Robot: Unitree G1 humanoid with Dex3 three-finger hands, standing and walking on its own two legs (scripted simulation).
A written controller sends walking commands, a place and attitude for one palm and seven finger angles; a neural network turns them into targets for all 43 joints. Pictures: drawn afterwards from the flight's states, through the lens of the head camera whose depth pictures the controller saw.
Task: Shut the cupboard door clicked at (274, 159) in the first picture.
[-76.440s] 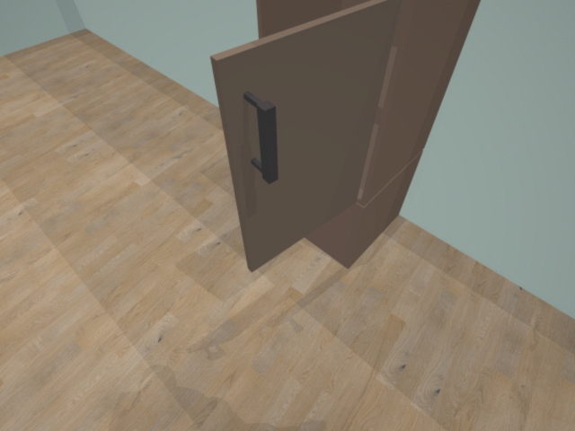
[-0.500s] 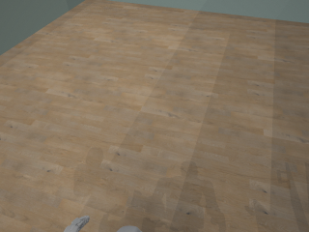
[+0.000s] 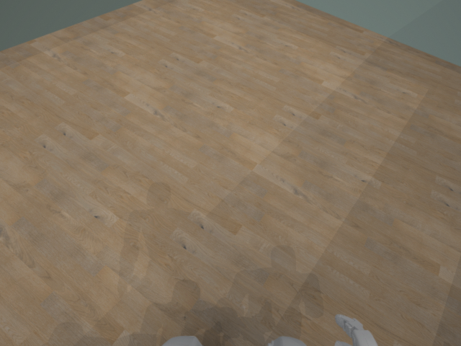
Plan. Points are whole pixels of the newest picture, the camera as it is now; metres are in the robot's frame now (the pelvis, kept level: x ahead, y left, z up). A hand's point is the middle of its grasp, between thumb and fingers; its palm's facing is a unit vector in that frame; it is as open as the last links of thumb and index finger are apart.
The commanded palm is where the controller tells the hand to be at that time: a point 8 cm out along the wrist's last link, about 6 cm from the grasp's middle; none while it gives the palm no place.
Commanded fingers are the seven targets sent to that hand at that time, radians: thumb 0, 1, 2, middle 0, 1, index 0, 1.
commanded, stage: turn to face it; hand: left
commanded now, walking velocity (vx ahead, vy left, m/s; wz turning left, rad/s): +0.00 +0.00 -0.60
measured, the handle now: out of the picture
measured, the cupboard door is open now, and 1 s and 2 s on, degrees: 15 15 15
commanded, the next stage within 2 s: none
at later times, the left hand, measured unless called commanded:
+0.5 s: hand out of the picture +0.13 +0.14 -0.15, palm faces -0.22 -0.95 -0.24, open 7.4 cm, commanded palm none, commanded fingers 0.00 0.90 0.90 -0.20 -0.30 -0.20 -0.30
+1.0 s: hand (179, 271) +0.27 +0.13 -0.15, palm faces -0.53 -0.82 -0.22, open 7.4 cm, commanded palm none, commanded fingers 0.00 0.90 0.90 -0.20 -0.30 -0.20 -0.30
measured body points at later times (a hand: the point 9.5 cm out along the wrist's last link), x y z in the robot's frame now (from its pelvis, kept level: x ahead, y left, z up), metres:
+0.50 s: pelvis +0.04 -0.03 +0.01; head +0.08 -0.05 +0.46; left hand +0.14 +0.19 -0.13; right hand +0.02 -0.31 -0.14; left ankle +0.05 +0.10 -0.66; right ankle +0.00 -0.13 -0.73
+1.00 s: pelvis +0.05 +0.01 +0.01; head +0.10 +0.01 +0.46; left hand +0.29 +0.17 -0.13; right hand -0.03 -0.23 -0.12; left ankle +0.12 +0.09 -0.73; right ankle -0.04 -0.10 -0.67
